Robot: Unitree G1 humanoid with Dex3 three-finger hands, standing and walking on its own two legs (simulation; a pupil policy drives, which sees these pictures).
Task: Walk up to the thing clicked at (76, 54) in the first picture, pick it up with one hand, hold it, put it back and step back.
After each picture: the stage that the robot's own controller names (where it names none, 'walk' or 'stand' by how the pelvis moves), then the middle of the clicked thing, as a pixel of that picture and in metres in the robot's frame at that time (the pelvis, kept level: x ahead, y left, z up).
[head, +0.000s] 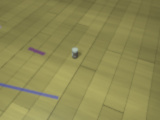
stand; (75, 53) +1.28 +0.08 -0.72
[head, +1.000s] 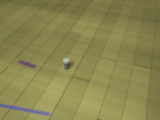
walk; (66, 63) +1.15 +0.25 -0.71
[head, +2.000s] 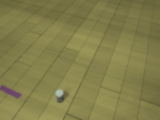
walk; (59, 96) +0.71 +0.20 -0.70
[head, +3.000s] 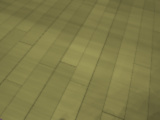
walk; out of the picture +0.43 +0.14 -0.71
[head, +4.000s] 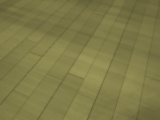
stand; out of the picture +0.37 +0.15 -0.72
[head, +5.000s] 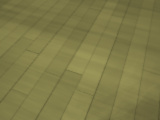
stand; out of the picture +0.37 +0.17 -0.72
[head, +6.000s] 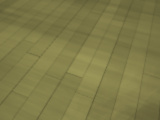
stand; out of the picture +0.37 +0.17 -0.73
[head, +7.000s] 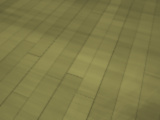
stand; out of the picture +0.36 +0.17 -0.73
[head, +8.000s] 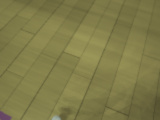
go down; out of the picture +0.38 +0.16 -0.69
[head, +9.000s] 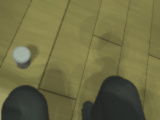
go down; (22, 58) +0.47 +0.17 -0.29
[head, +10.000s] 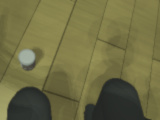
close in; (27, 60) +0.47 +0.16 -0.31
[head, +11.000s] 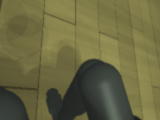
close in; out of the picture +0.47 +0.21 -0.24
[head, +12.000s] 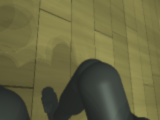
close; out of the picture +0.45 +0.21 -0.24
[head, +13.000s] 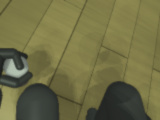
lift; (17, 72) +0.36 +0.22 -0.12
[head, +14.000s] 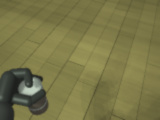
hold; (35, 97) +0.32 +0.16 +0.02
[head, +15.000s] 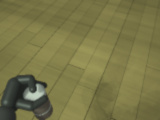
hold; (39, 102) +0.31 +0.16 -0.01
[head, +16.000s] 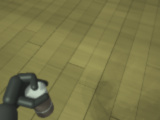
hold; (40, 100) +0.32 +0.16 -0.02
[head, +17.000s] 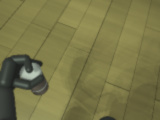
crouch; (35, 80) +0.38 +0.15 -0.08
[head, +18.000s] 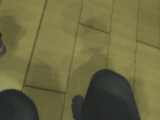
lower; out of the picture +0.49 +0.20 -0.16
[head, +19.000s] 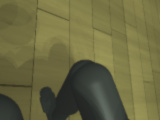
lower; out of the picture +0.46 +0.23 -0.25
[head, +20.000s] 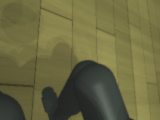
lower; out of the picture +0.46 +0.23 -0.25
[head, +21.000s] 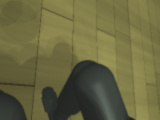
lower; out of the picture +0.46 +0.23 -0.26
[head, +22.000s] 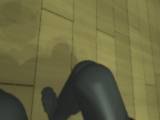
rest; out of the picture +0.46 +0.22 -0.26
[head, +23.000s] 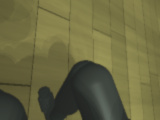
open; out of the picture +0.45 +0.22 -0.26
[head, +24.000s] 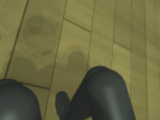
stand; out of the picture +0.45 +0.20 -0.26
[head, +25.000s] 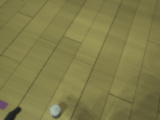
stand; (55, 112) +0.40 +0.14 -0.59
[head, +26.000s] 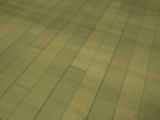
stand; out of the picture +0.39 +0.14 -0.67
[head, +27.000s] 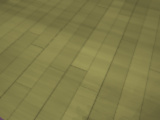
stand; out of the picture +0.38 +0.13 -0.67
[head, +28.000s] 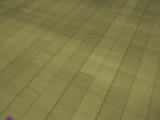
stand; out of the picture +0.40 +0.13 -0.72
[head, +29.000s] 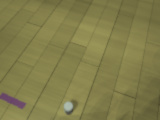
walk; (68, 108) +0.46 +0.09 -0.70
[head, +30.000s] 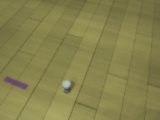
walk; (66, 87) +0.69 +0.12 -0.70
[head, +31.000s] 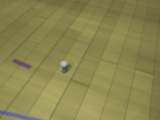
stand; (64, 67) +1.01 +0.20 -0.70
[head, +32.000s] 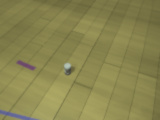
stand; (67, 69) +1.01 +0.16 -0.72
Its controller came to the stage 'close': yes
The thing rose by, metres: 0.70
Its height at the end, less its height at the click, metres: +0.00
